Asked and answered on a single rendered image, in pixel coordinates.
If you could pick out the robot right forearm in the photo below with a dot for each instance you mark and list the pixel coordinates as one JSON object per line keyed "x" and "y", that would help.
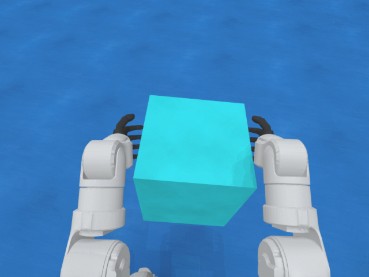
{"x": 286, "y": 176}

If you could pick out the left robot upper arm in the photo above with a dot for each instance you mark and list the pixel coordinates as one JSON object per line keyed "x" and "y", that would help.
{"x": 97, "y": 258}

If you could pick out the right robot upper arm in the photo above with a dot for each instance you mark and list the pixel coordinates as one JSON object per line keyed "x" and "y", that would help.
{"x": 291, "y": 256}

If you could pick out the carton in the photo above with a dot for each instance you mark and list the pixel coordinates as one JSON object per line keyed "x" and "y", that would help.
{"x": 194, "y": 164}

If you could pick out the right robot hand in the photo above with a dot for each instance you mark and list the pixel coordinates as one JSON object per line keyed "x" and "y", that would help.
{"x": 266, "y": 129}

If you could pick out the left robot hand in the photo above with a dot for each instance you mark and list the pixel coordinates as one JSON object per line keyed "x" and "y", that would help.
{"x": 123, "y": 129}

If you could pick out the robot left shin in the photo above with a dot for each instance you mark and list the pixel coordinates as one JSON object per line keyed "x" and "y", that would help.
{"x": 144, "y": 269}

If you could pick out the robot left forearm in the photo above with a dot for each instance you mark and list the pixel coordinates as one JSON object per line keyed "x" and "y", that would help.
{"x": 100, "y": 205}

